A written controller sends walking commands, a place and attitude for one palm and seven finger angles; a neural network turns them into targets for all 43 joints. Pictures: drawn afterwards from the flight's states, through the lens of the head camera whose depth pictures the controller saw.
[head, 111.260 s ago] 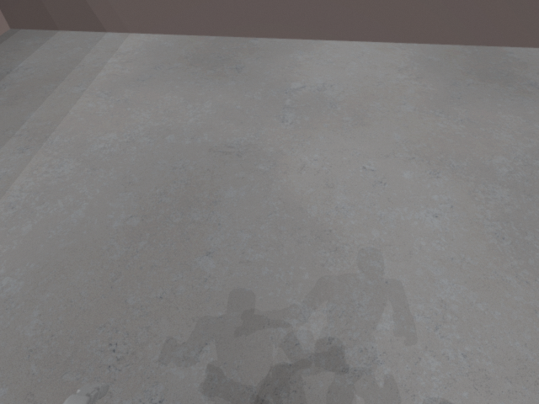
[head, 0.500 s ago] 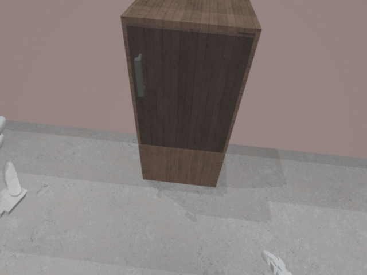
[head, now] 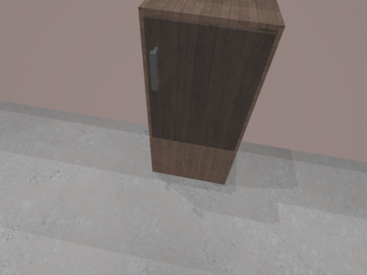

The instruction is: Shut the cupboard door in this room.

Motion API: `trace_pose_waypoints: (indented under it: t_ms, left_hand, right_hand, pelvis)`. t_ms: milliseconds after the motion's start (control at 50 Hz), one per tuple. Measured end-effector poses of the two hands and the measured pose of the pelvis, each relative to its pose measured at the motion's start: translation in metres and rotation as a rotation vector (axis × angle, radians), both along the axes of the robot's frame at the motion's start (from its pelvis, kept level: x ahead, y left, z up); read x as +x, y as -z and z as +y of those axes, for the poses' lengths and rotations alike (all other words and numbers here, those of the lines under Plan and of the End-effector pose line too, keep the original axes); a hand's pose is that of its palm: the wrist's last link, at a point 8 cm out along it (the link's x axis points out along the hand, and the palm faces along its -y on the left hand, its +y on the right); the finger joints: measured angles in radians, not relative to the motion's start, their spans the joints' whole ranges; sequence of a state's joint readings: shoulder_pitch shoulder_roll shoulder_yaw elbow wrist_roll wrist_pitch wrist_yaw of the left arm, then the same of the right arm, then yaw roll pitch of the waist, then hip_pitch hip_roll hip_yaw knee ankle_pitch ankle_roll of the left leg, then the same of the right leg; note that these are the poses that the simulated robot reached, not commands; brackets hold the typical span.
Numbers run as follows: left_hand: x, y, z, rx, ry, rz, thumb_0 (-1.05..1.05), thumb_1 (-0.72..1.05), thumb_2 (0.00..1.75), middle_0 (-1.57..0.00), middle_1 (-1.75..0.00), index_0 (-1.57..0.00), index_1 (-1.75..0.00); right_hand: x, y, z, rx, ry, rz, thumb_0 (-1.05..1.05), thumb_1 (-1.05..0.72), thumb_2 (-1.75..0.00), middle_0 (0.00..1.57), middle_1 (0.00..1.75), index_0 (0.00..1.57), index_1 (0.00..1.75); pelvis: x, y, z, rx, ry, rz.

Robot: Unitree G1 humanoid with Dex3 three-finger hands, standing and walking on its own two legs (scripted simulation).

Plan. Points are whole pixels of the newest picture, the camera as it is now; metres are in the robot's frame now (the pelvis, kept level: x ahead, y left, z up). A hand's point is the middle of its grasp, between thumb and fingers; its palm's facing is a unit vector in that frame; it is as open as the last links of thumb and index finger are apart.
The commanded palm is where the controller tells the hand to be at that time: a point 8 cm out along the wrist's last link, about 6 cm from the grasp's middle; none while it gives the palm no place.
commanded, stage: let the arm hang, fingers relaxed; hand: left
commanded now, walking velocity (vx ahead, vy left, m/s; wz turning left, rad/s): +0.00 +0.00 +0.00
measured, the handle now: (155, 69) +0.79 +0.16 +0.02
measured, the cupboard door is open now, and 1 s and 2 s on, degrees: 0 0 0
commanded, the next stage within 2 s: look to check the result in 0.66 s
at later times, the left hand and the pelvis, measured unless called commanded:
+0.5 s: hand out of the picture +0.01 +0.19 -0.17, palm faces +0.00 -0.99 -0.15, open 7.4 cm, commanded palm none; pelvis +0.01 +0.04 +0.01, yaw -3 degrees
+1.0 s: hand out of the picture -0.01 +0.21 -0.17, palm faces -0.01 -0.98 -0.18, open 7.4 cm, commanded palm none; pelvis +0.01 +0.05 +0.01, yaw -3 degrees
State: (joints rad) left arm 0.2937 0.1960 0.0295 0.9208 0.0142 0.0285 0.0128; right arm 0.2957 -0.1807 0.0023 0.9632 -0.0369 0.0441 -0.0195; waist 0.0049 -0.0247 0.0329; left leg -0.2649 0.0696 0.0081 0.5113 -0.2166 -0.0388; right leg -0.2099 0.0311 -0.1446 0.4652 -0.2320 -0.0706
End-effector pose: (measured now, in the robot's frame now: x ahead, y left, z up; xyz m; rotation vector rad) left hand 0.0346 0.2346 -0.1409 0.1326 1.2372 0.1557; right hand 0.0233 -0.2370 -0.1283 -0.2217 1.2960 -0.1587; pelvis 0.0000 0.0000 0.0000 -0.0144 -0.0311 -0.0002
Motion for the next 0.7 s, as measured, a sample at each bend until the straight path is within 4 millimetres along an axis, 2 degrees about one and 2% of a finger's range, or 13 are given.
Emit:
trace_pose_waypoints:
  t_ms: [80,160,340,520,700]
  left_hand:
    - [-0.022,-0.006,0.012,0.025,0.001,0.096,-0.02,0.95,0.9,-0.2,-0.3,-0.2,-0.3]
    - [-0.035,-0.01,0.021,0.041,-0.003,0.15,0.0,0.93,0.9,-0.2,-0.29,-0.2,-0.3]
    - [-0.036,-0.006,0.018,0.012,0.004,0.178,0.01,0.91,0.9,-0.19,-0.29,-0.2,-0.3]
    - [-0.03,0.001,0.006,-0.042,0.021,0.176,0.01,0.91,0.9,-0.2,-0.29,-0.2,-0.3]
    - [-0.037,0.002,0.013,-0.041,0.016,0.198,0.01,0.91,0.9,-0.2,-0.29,-0.2,-0.3]
  right_hand:
    - [-0.013,0.007,0.014,0.032,0.036,0.033,0.01,-0.91,-0.9,0.2,0.3,0.2,0.3]
    - [-0.024,0.012,0.032,0.069,0.058,0.063,0.01,-0.91,-0.9,0.2,0.3,0.2,0.3]
    - [-0.038,0.016,0.064,0.115,0.09,0.107,0.01,-0.91,-0.9,0.2,0.3,0.2,0.3]
    - [-0.044,0.013,0.073,0.102,0.116,0.115,0.0,-0.91,-0.9,0.2,0.3,0.2,0.3]
    - [-0.047,0.012,0.076,0.09,0.127,0.119,0.0,-0.91,-0.9,0.2,0.3,0.2,0.3]
  pelvis:
    - [0.003,-0.004,0.009,0.001,0.014,0.002]
    - [0.007,-0.006,0.016,0.006,0.025,0.0]
    - [0.011,-0.008,0.029,0.013,0.042,-0.007]
    - [0.012,-0.007,0.038,0.016,0.053,-0.007]
    - [0.012,-0.007,0.044,0.015,0.055,-0.005]
